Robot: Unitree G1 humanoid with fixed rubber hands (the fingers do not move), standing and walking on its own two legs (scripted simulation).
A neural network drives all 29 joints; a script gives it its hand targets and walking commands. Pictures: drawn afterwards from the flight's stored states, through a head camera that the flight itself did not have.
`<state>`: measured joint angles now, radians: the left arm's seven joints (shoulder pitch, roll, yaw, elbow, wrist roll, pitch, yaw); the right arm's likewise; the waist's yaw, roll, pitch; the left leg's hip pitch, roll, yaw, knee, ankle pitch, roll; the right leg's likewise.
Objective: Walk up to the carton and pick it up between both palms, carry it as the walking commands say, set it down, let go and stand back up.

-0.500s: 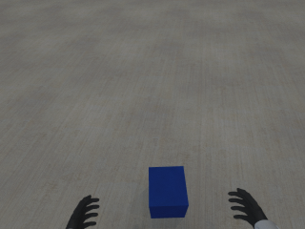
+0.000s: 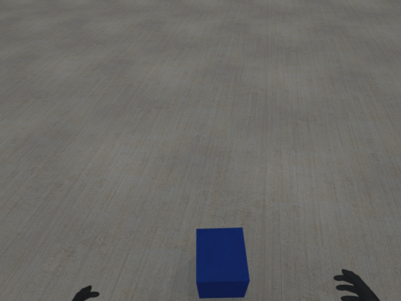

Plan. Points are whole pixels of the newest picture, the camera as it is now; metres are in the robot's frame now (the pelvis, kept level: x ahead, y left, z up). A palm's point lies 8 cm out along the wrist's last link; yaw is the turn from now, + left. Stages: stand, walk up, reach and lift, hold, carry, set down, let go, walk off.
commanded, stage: stand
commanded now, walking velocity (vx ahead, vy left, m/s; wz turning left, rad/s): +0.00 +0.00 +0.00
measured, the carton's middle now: (220, 263) +0.42 -0.03 -0.65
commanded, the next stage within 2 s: none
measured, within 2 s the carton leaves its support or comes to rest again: neither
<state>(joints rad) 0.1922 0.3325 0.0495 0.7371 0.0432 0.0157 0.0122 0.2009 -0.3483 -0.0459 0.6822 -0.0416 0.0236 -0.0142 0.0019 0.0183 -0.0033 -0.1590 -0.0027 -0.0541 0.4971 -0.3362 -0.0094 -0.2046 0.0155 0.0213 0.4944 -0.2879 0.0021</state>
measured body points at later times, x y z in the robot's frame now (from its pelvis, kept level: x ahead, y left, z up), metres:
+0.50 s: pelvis -0.01 +0.00 +0.00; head -0.01 +0.00 +0.45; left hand +0.11 +0.30 -0.10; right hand +0.12 -0.30 -0.10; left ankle -0.04 +0.13 -0.74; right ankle -0.02 -0.12 -0.74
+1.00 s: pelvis -0.02 +0.00 +0.01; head -0.03 -0.01 +0.46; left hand +0.08 +0.31 -0.10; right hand +0.08 -0.31 -0.10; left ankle -0.04 +0.13 -0.74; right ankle -0.02 -0.12 -0.74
